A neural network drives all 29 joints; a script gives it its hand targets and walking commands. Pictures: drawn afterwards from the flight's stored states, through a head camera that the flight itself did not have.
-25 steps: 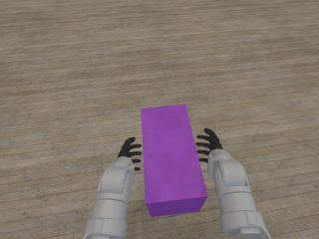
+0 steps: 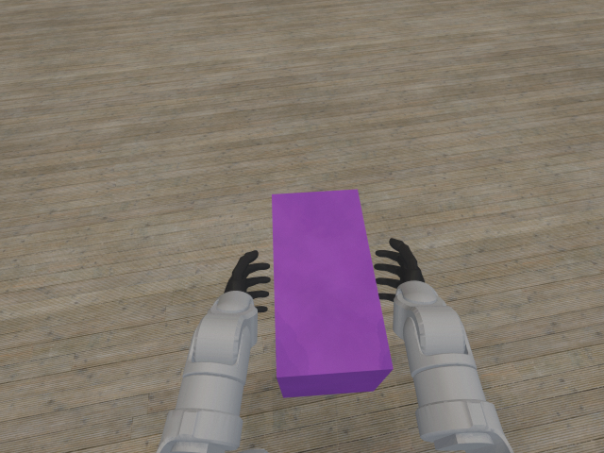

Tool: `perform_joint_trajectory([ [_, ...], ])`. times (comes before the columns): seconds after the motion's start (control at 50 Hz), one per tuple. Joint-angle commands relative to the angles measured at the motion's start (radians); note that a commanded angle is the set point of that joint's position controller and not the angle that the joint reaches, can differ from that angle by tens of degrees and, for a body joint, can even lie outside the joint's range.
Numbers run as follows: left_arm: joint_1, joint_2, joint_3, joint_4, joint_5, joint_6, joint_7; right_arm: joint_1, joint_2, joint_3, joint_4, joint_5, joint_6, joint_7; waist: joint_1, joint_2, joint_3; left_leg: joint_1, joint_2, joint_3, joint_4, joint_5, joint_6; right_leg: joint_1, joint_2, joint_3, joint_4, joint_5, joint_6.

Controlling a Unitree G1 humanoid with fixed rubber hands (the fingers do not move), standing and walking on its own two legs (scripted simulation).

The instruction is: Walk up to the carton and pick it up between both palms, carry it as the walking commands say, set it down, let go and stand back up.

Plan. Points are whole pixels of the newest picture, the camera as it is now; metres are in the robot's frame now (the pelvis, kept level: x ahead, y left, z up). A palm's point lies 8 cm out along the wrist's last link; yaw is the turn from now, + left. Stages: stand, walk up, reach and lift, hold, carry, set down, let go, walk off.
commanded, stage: carry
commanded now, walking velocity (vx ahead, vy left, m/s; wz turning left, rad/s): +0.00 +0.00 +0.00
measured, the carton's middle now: (321, 290) +0.36 +0.00 -0.05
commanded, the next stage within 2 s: hold in 1.20 s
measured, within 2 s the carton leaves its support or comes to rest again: neither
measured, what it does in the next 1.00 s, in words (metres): stands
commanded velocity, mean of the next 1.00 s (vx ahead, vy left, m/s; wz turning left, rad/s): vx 0.00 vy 0.00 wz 0.00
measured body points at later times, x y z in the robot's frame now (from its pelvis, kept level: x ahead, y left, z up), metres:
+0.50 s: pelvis +0.01 -0.01 +0.00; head +0.01 -0.02 +0.45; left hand +0.32 +0.11 +0.02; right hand +0.33 -0.12 +0.03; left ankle +0.09 +0.13 -0.73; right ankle +0.02 -0.09 -0.73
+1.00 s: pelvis +0.01 -0.02 +0.00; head +0.02 -0.02 +0.45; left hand +0.32 +0.10 +0.02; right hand +0.34 -0.14 +0.03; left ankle +0.09 +0.13 -0.73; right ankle +0.02 -0.09 -0.73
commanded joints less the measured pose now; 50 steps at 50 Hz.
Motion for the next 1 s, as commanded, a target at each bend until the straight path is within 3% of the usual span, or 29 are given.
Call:
perform_joint_trajectory([
  [0.0,-0.623,-0.980,-0.471,-0.165,-0.231,-0.087,-0.256,-0.401,1.029,0.518,0.007,0.201,-0.001,0.264,-0.001,0.002,-0.479,0.190,0.079,-0.061,-0.067,0.109,0.051,0.137,-0.140,0.140,-0.148,0.084,-0.003],
  [0.04,-0.611,-1.006,-0.499,-0.175,-0.255,-0.106,-0.260,-0.471,1.037,0.580,-0.103,0.244,-0.026,0.269,0.006,-0.008,-0.464,0.195,0.068,-0.048,-0.067,0.085,0.049,0.107,-0.146,0.151,-0.180,0.010,-0.010],
  [0.06,-0.663,-1.013,-0.513,-0.217,-0.269,-0.112,-0.262,-0.417,1.039,0.554,-0.040,0.227,-0.014,0.272,0.000,0.030,-0.429,0.200,0.070,-0.063,-0.079,0.071,0.050,0.079,-0.136,0.155,-0.182,-0.011,-0.003],
  [0.08,-0.679,-1.005,-0.483,-0.176,-0.263,-0.113,-0.262,-0.430,1.037,0.547,-0.031,0.216,-0.024,0.269,-0.002,-0.011,-0.419,0.184,0.072,-0.065,-0.073,0.038,0.045,0.077,-0.125,0.139,-0.204,-0.041,0.002],
  [0.12,-0.636,-1.008,-0.506,-0.241,-0.270,-0.112,-0.259,-0.458,1.047,0.578,-0.112,0.240,-0.031,0.264,0.003,0.022,-0.451,0.201,0.093,-0.061,-0.081,0.189,0.048,0.121,-0.126,0.119,-0.144,0.052,0.001],
  [0.14,-0.657,-0.984,-0.490,-0.225,-0.267,-0.113,-0.259,-0.433,1.044,0.562,-0.056,0.231,-0.024,0.262,0.003,-0.058,-0.426,0.189,0.093,-0.070,-0.067,0.208,0.048,0.117,-0.121,0.112,-0.161,0.079,0.009],
  [0.22,-0.669,-1.007,-0.520,-0.214,-0.268,-0.114,-0.263,-0.472,1.039,0.556,-0.099,0.227,-0.034,0.268,-0.002,0.059,-0.440,0.180,0.080,-0.055,-0.066,0.124,0.044,0.117,-0.142,0.154,-0.157,0.061,-0.009],
  [0.26,-0.647,-1.025,-0.511,-0.245,-0.267,-0.111,-0.263,-0.464,1.048,0.581,-0.114,0.244,-0.025,0.264,-0.006,0.001,-0.457,0.181,0.082,-0.065,-0.071,0.159,0.052,0.157,-0.121,0.122,-0.139,0.123,0.001],
  [0.3,-0.689,-0.991,-0.518,-0.270,-0.266,-0.114,-0.260,-0.392,1.059,0.551,-0.041,0.214,-0.018,0.264,-0.004,0.027,-0.468,0.204,0.095,-0.061,-0.058,0.198,0.043,0.143,-0.123,0.115,-0.131,0.123,0.000],
  [0.32,-0.695,-0.988,-0.504,-0.230,-0.251,-0.109,-0.259,-0.387,1.065,0.542,-0.006,0.201,-0.012,0.266,-0.003,-0.036,-0.415,0.158,0.082,-0.057,-0.049,0.125,0.040,0.132,-0.131,0.127,-0.168,0.110,0.004],
  [0.36,-0.647,-1.022,-0.507,-0.172,-0.252,-0.114,-0.270,-0.458,1.080,0.571,-0.030,0.222,-0.024,0.269,-0.007,0.019,-0.421,0.209,0.082,-0.054,-0.039,0.132,0.052,0.113,-0.146,0.154,-0.170,0.161,0.003],
  [0.4,-0.649,-0.998,-0.479,-0.193,-0.254,-0.108,-0.272,-0.508,1.045,0.567,-0.107,0.242,-0.028,0.264,-0.003,-0.074,-0.412,0.168,0.072,-0.039,-0.048,0.044,0.036,0.131,-0.150,0.154,-0.199,0.102,-0.006],
  [0.44,-0.708,-1.024,-0.497,-0.193,-0.272,-0.121,-0.272,-0.503,1.077,0.574,-0.055,0.236,-0.026,0.275,-0.009,-0.045,-0.417,0.192,0.061,-0.025,-0.045,0.024,0.036,0.070,-0.156,0.163,-0.208,-0.010,-0.008],
  [0.46,-0.687,-1.026,-0.499,-0.204,-0.266,-0.118,-0.269,-0.457,1.095,0.566,-0.028,0.238,-0.022,0.277,-0.002,0.028,-0.423,0.205,0.074,-0.044,-0.053,0.123,0.035,0.080,-0.149,0.139,-0.188,0.058,-0.002],
  [0.52,-0.750,-0.993,-0.502,-0.244,-0.280,-0.113,-0.261,-0.437,1.073,0.532,-0.013,0.230,-0.028,0.277,0.000,0.060,-0.438,0.199,0.077,-0.035,-0.052,0.152,0.033,0.100,-0.138,0.141,-0.170,0.095,0.000],
  [0.56,-0.713,-1.005,-0.497,-0.190,-0.272,-0.116,-0.271,-0.416,1.070,0.539,-0.003,0.210,-0.024,0.274,-0.001,-0.075,-0.422,0.190,0.081,-0.047,-0.051,0.131,0.040,0.103,-0.141,0.145,-0.180,0.104,0.000],
  [0.58,-0.653,-1.026,-0.517,-0.228,-0.277,-0.116,-0.272,-0.461,1.085,0.575,-0.084,0.242,-0.035,0.271,0.000,-0.017,-0.446,0.198,0.066,-0.034,-0.050,0.116,0.039,0.138,-0.147,0.149,-0.166,0.192,-0.004],
  [0.6,-0.668,-1.016,-0.486,-0.182,-0.255,-0.110,-0.270,-0.469,1.100,0.571,-0.040,0.229,-0.025,0.270,-0.003,-0.047,-0.430,0.197,0.074,-0.039,-0.044,0.102,0.038,0.122,-0.150,0.152,-0.178,0.175,0.002],
  [0.62,-0.632,-1.021,-0.479,-0.127,-0.236,-0.104,-0.268,-0.488,1.095,0.566,-0.041,0.232,-0.026,0.275,-0.002,0.017,-0.408,0.189,0.064,-0.033,-0.054,0.078,0.041,0.089,-0.153,0.157,-0.189,0.053,-0.001],
  [0.64,-0.683,-1.012,-0.511,-0.263,-0.282,-0.117,-0.266,-0.467,1.081,0.580,-0.082,0.250,-0.026,0.269,-0.004,0.015,-0.433,0.182,0.076,-0.045,-0.065,0.136,0.039,0.127,-0.143,0.152,-0.172,0.084,0.000],
  [0.72,-0.621,-1.007,-0.477,-0.182,-0.236,-0.107,-0.272,-0.428,1.083,0.565,-0.027,0.224,-0.013,0.273,0.000,-0.075,-0.411,0.153,0.081,-0.041,-0.055,0.091,0.029,0.138,-0.157,0.161,-0.173,0.110,0.001],
  [0.74,-0.588,-1.025,-0.483,-0.171,-0.259,-0.111,-0.274,-0.422,1.085,0.586,-0.050,0.240,-0.024,0.270,0.003,-0.011,-0.473,0.185,0.085,-0.052,-0.033,0.178,0.036,0.186,-0.149,0.136,-0.149,0.269,-0.002],
  [0.76,-0.693,-1.006,-0.528,-0.319,-0.299,-0.123,-0.268,-0.446,1.066,0.591,-0.120,0.261,-0.033,0.264,-0.002,-0.037,-0.485,0.155,0.077,-0.033,-0.042,0.157,0.028,0.224,-0.145,0.133,-0.130,0.326,0.002],
  [0.82,-0.655,-0.981,-0.524,-0.292,-0.297,-0.105,-0.259,-0.384,1.070,0.594,-0.055,0.248,-0.005,0.255,0.000,-0.058,-0.476,0.176,0.065,-0.020,0.008,0.126,0.033,0.209,-0.157,0.151,-0.123,0.518,0.020],
  [0.84,-0.643,-0.993,-0.519,-0.250,-0.270,-0.097,-0.257,-0.395,1.066,0.569,-0.053,0.225,-0.006,0.256,-0.003,0.018,-0.485,0.161,0.073,-0.025,-0.028,0.137,0.032,0.226,-0.150,0.129,-0.109,0.385,0.003],
  [0.86,-0.621,-0.984,-0.522,-0.267,-0.274,-0.103,-0.261,-0.420,1.065,0.589,-0.088,0.242,-0.020,0.258,0.003,-0.003,-0.500,0.185,0.060,-0.006,0.001,0.166,0.024,0.218,-0.149,0.130,-0.109,0.473,0.011],
  [0.92,-0.672,-1.004,-0.515,-0.230,-0.272,-0.103,-0.266,-0.424,1.052,0.562,-0.072,0.228,-0.021,0.269,-0.002,0.014,-0.456,0.193,0.065,-0.017,-0.034,0.060,0.029,0.154,-0.147,0.161,-0.166,0.202,-0.002],
  [0.94,-0.653,-0.999,-0.521,-0.258,-0.278,-0.108,-0.269,-0.419,1.067,0.574,-0.067,0.243,-0.017,0.271,-0.006,-0.044,-0.426,0.174,0.069,-0.019,-0.043,0.054,0.020,0.139,-0.148,0.152,-0.175,0.152,-0.001],
  [0.98,-0.725,-0.986,-0.531,-0.303,-0.292,-0.115,-0.270,-0.456,1.084,0.580,-0.076,0.253,-0.029,0.267,0.002,-0.024,-0.475,0.155,0.071,-0.026,-0.029,0.109,0.030,0.203,-0.162,0.152,-0.159,0.256,0.012],
])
